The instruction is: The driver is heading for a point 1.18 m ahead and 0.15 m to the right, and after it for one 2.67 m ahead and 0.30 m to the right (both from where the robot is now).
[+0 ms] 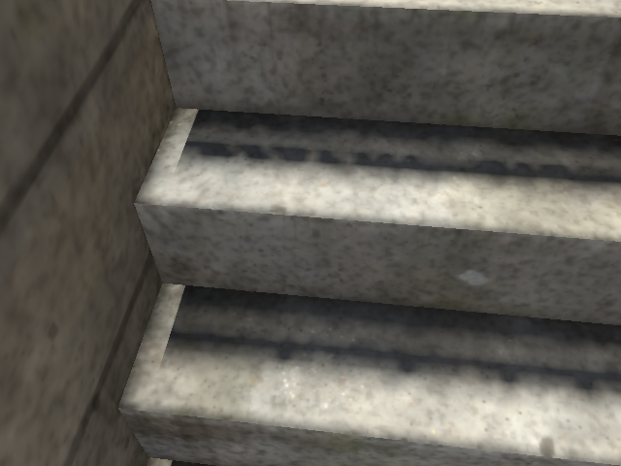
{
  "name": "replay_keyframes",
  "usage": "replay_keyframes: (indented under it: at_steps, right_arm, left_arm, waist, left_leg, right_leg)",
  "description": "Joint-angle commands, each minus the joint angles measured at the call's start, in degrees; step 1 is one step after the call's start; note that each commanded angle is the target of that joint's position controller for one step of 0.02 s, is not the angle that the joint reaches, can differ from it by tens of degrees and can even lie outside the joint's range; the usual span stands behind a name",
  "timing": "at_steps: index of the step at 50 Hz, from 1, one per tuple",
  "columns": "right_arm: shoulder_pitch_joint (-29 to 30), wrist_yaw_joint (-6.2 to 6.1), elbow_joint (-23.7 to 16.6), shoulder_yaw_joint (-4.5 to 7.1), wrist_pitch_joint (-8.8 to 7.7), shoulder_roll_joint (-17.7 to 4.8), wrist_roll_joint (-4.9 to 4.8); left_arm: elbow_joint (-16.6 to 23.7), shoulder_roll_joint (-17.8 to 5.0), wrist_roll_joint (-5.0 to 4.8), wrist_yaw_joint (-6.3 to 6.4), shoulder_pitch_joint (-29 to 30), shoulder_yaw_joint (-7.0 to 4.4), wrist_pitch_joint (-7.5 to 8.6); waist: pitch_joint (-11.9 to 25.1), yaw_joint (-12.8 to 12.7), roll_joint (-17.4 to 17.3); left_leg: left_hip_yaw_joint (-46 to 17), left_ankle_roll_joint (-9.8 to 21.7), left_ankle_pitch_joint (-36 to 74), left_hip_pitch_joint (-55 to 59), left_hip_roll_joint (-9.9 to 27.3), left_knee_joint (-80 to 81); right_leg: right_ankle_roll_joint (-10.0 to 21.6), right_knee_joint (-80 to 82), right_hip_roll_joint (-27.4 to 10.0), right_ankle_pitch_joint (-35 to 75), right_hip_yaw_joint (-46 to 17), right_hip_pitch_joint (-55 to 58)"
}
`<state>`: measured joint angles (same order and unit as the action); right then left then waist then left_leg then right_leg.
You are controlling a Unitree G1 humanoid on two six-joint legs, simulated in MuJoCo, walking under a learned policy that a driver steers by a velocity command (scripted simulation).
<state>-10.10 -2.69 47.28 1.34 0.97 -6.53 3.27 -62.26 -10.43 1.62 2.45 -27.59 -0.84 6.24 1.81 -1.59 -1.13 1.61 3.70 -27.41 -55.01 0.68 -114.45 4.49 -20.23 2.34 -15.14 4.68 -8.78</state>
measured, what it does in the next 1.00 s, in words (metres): climbs: left foot 0.21 m higher, then right foot 0.21 m higher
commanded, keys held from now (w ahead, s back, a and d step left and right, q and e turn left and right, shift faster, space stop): w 1.00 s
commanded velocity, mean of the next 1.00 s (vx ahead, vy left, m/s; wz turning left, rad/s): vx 0.50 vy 0.00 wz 0.00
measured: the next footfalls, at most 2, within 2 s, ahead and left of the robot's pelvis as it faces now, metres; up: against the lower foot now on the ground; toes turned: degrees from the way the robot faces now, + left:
left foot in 0.22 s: +0.27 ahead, +0.15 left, +0.21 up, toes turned +7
right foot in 0.88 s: +0.51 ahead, -0.12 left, +0.41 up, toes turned -9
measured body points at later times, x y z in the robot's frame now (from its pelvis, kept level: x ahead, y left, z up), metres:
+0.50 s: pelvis +0.19 +0.07 +0.17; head +0.22 +0.09 +0.62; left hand +0.41 +0.26 +0.08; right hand +0.17 -0.17 +0.03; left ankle +0.23 +0.15 -0.54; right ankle +0.24 -0.09 -0.31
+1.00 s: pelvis +0.41 -0.03 +0.29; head +0.42 -0.03 +0.74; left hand +0.58 +0.18 +0.18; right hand +0.47 -0.28 +0.16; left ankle +0.30 +0.13 -0.24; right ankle +0.47 -0.11 -0.33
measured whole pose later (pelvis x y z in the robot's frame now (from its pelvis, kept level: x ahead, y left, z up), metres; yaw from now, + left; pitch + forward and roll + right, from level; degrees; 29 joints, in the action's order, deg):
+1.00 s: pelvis +0.41 -0.03 +0.29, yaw -1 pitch +2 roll -2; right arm -17.7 -1.7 46.6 4.9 -5.2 -10.4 1.8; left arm -44.6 -7.6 0.8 1.5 -5.8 -1.9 -1.1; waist 0.9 2.0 -2.7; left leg -7.9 4.3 5.4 -34.7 -0.6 -96.3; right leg 4.8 -73.0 -2.5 -31.5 10.1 -44.1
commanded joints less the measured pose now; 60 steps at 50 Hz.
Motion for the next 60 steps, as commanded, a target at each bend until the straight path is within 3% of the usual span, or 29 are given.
replay_keyframes:
  at_steps: [1,4,7,9,10,11,12,13,14,15,16,18,19,24,29,32,35,38,41,42,44,45,46,47,49,52,54,57,60]
  right_arm:
    - [17.9,-0.06,-14.5,-2.32,-0.82,2.0,-0.43]
    - [20.7,-0.96,-19.3,-3.63,-0.47,3.3,-1.88]
    - [24.0,-0.67,-23.5,-5.58,-1.09,3.3,-0.77]
    - [17.6,-0.77,-22.1,-6.61,-0.39,5.5,-2.10]
    - [6.1,-1.17,-17.0,-4.28,0.14,0.3,-3.95]
    - [-8.0,-1.51,-13.6,-1.67,-0.16,-3.9,-2.59]
    - [-18.4,-2.76,-9.4,1.42,-0.75,-11.5,-1.00]
    - [-22.5,-4.60,-7.0,2.91,-0.14,-17.5,0.62]
    - [-13.0,-5.08,-7.0,3.41,0.35,-17.0,-0.45]
    - [-4.5,-5.18,-6.3,3.04,0.40,-14.5,-0.45]
    - [-0.9,-4.84,-3.1,2.03,0.03,-10.2,-1.01]
    - [0.7,-4.26,3.0,-1.13,-0.60,1.7,-0.29]
    - [-0.4,-3.00,4.8,-1.45,-1.39,2.0,-0.42]
    - [-6.8,-0.71,10.1,-1.30,-6.55,-2.6,-2.09]
    - [-18.5,-1.34,12.1,0.42,-7.81,-7.1,-2.69]
    - [-26.9,-2.84,13.8,0.80,-9.26,-5.4,-2.97]
    - [-26.6,-3.23,13.7,0.21,-9.25,-2.2,-3.03]
    - [-27.5,-4.07,13.1,1.71,-8.85,-5.1,-2.16]
    - [-19.2,-4.46,6.8,2.16,-6.23,-9.2,-3.45]
    - [-20.5,-3.20,5.9,2.03,-7.20,-11.4,-4.47]
    - [-16.0,0.54,3.5,4.02,-9.68,-17.9,-7.27]
    - [-13.7,2.53,-0.8,4.03,-10.72,-15.3,-7.42]
    - [-8.2,3.97,-2.8,4.74,-10.84,-12.8,-4.65]
    - [-4.9,3.48,-5.7,4.21,-9.81,-4.5,-1.21]
    - [-3.7,1.01,-8.9,1.56,-6.32,3.8,0.39]
    - [-7.7,-0.98,-10.8,-0.85,-5.79,6.8,-0.07]
    - [-7.0,-1.23,-10.4,-0.77,-4.80,5.4,-1.11]
    - [2.3,-2.25,-13.9,-1.85,-2.97,6.1,-4.31]
    - [9.5,-3.11,-17.5,-2.54,-3.38,5.4,-4.77]
  left_arm:
    - [0.2,-7.2,0.36,0.36,-6.9,-0.92,0.38]
    - [0.0,-8.0,-0.23,-0.41,-6.3,-0.39,0.71]
    - [-0.9,-6.8,-2.35,0.51,-4.8,0.88,-0.31]
    - [1.8,-9.7,-3.14,0.67,-0.6,-0.04,-1.47]
    - [3.0,-12.2,-3.30,0.22,-2.4,-0.80,-1.08]
    - [3.5,-18.8,-5.18,-1.41,-0.6,-2.94,-0.04]
    - [6.8,-18.7,-7.66,-3.55,3.3,-3.58,1.41]
    - [9.8,-15.3,-5.45,-5.42,8.3,-3.45,1.73]
    - [10.9,-8.7,-0.34,-5.64,9.1,-2.95,0.91]
    - [14.7,-2.8,0.50,-4.77,12.2,-1.96,-0.99]
    - [17.9,-0.7,1.63,-3.59,14.9,-1.14,-2.53]
    - [19.1,3.6,2.68,-1.56,13.3,0.53,-5.21]
    - [19.9,4.1,2.55,-1.46,12.6,1.15,-6.19]
    - [20.4,4.3,-0.29,0.09,16.1,2.05,-7.37]
    - [24.2,5.5,0.46,0.06,26.5,1.76,-7.01]
    - [29.2,8.3,1.90,0.72,34.5,2.13,-7.58]
    - [33.4,9.0,1.75,-1.63,41.0,3.41,-7.53]
    - [37.1,8.0,0.88,-3.00,43.1,2.91,-7.86]
    - [32.6,11.0,-4.54,-3.22,36.6,4.83,-8.19]
    - [29.7,8.3,-4.57,-1.74,27.4,3.45,-8.47]
    - [26.4,2.2,-0.48,-1.12,9.5,0.56,-8.11]
    - [23.5,-4.3,0.05,-0.19,7.1,-2.02,-7.85]
    - [22.8,-10.3,0.15,0.42,6.0,-4.34,-8.99]
    - [21.7,-10.7,-0.57,-0.25,9.3,-5.18,-8.56]
    - [15.8,-4.7,-0.81,-0.66,15.8,-4.03,-6.82]
    - [8.8,3.0,0.88,-2.07,12.9,-2.07,-2.24]
    - [7.2,-0.4,-1.46,-3.15,11.2,-3.22,-0.61]
    - [6.4,-4.0,-1.56,-3.38,8.1,-3.06,1.13]
    - [5.2,-4.9,-2.22,-3.24,4.3,-2.92,2.23]
  waist:
    - [-7.7,-1.7,2.9]
    - [-10.7,-0.4,4.7]
    - [-7.8,-0.9,3.2]
    - [1.7,1.7,5.7]
    - [12.1,4.5,6.9]
    - [23.1,12.6,13.4]
    - [29.9,17.6,1.0]
    - [32.8,18.4,-19.0]
    - [30.8,12.6,-15.9]
    - [18.1,6.0,-1.9]
    - [6.2,2.3,2.5]
    - [-3.3,-2.3,3.5]
    - [-4.8,-3.3,3.9]
    - [-4.0,-3.3,0.3]
    - [-3.2,3.1,-3.6]
    - [-4.2,5.8,-5.8]
    - [-6.5,5.1,-3.1]
    - [-6.0,6.1,-8.6]
    - [0.3,4.1,-9.4]
    - [6.1,0.7,-11.1]
    - [20.5,-7.7,-11.1]
    - [18.8,-8.3,0.6]
    - [18.0,-9.9,13.9]
    - [16.1,-7.2,7.1]
    - [-1.0,2.1,5.6]
    - [-4.3,6.2,7.0]
    - [-6.1,7.3,2.3]
    - [-9.0,4.7,2.1]
    - [-10.5,4.0,1.1]
  left_leg:
    - [-4.5,2.2,-6.6,-31.1,1.9,-8.6]
    - [0.0,2.4,-8.5,-34.0,3.8,-8.8]
    - [5.0,1.5,-2.9,-18.1,6.4,14.5]
    - [7.7,2.8,-3.1,17.8,2.7,39.2]
    - [12.0,2.6,-4.5,30.1,-3.9,39.4]
    - [9.9,4.0,0.3,41.4,-6.1,46.6]
    - [-13.9,8.1,-2.3,54.4,3.1,58.3]
    - [-43.7,13.0,3.5,59.0,14.9,84.8]
    - [-58.3,11.0,-6.9,53.1,17.6,95.3]
    - [-51.4,9.4,-14.1,40.2,19.0,95.6]
    - [-43.4,8.6,-17.3,31.0,16.6,91.0]
    - [-27.7,6.1,-5.7,21.7,13.5,84.8]
    - [-24.0,5.1,2.4,21.2,13.0,86.0]
    - [-5.5,5.5,23.1,26.1,11.1,91.3]
    - [-10.0,8.2,14.7,47.3,15.3,96.8]
    - [-13.2,8.0,5.0,58.7,17.6,98.5]
    - [-8.6,5.7,1.4,52.7,14.5,102.7]
    - [-8.6,8.5,10.5,54.1,14.7,110.7]
    - [5.0,7.5,48.9,43.8,11.8,113.4]
    - [6.3,9.3,94.9,45.7,14.7,102.2]
    - [4.2,6.9,114.8,51.6,16.7,76.6]
    - [0.8,3.8,95.5,31.2,10.1,59.9]
    - [-2.0,1.1,35.2,18.4,-3.7,29.4]
    - [-16.9,0.2,27.9,10.5,-5.1,4.2]
    - [-12.7,1.3,35.2,-3.6,-3.6,-1.9]
    - [-16.3,4.3,32.2,-12.0,-7.2,-14.2]
    - [-15.7,2.5,26.7,-15.6,-7.0,-10.7]
    - [-10.6,2.0,19.8,-25.0,-7.3,-18.6]
    - [-9.6,2.9,13.9,-30.9,-5.6,-18.0]
  right_leg:
    - [9.4,11.5,-21.9,-5.3,-19.2,15.2]
    - [8.2,15.3,-21.1,-6.2,-15.6,9.9]
    - [7.0,19.1,-14.4,13.1,-9.4,1.8]
    - [9.0,21.0,-13.8,47.8,-5.4,-7.2]
    - [10.1,9.5,-13.6,81.3,-3.1,-1.8]
    - [8.2,-7.9,-16.4,105.6,-2.7,4.8]
    - [3.1,-28.7,-11.2,91.8,-5.6,-7.7]
    - [1.5,-52.1,1.4,34.2,-8.0,-17.2]
    - [0.8,-77.9,6.5,11.5,-21.1,-25.2]
    - [-0.3,-86.5,3.5,11.2,-20.5,-32.5]
    - [0.1,-87.0,1.3,14.8,-14.8,-37.6]
    - [0.1,-93.1,1.9,13.2,-15.0,-42.9]
    - [-0.8,-96.5,1.9,11.4,-16.1,-46.0]
    - [-0.9,-89.4,3.0,13.8,-11.9,-50.6]
    - [0.0,-104.7,0.4,5.3,-10.9,-73.6]
    - [0.4,-116.6,-3.7,-1.7,-9.7,-87.0]
    - [0.1,-105.8,-9.0,1.7,-4.0,-83.1]
    - [0.4,-96.1,-11.2,-0.3,-0.2,-77.0]
    - [4.9,-61.7,-5.7,-17.1,6.2,-35.8]
    - [6.3,-63.8,-0.4,-19.5,10.9,-24.7]
    - [7.8,-44.6,2.5,-14.8,4.4,-9.2]
    - [12.3,-30.4,-9.0,-22.5,-20.3,-1.4]
    - [16.9,-4.9,-20.7,-39.7,-54.0,-3.0]
    - [11.7,1.1,-21.0,-45.1,-58.3,-6.4]
    - [5.9,-10.7,-18.9,-38.7,-38.3,-19.6]
    - [4.9,-9.6,-14.6,-18.3,-24.7,-20.7]
    - [4.2,-6.7,-14.6,-6.8,-18.4,-20.1]
    - [3.3,2.2,-16.4,-3.6,-14.5,-16.9]
    - [2.6,6.9,-15.5,-4.9,-10.3,-12.5]
Velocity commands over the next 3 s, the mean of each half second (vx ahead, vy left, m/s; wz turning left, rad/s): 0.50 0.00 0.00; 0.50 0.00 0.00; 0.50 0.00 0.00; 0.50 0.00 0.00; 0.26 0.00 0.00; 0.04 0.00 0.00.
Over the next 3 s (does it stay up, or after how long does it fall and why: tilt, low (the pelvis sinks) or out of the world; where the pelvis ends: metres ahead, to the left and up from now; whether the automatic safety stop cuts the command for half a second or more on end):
stays up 1.26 -0.25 1.07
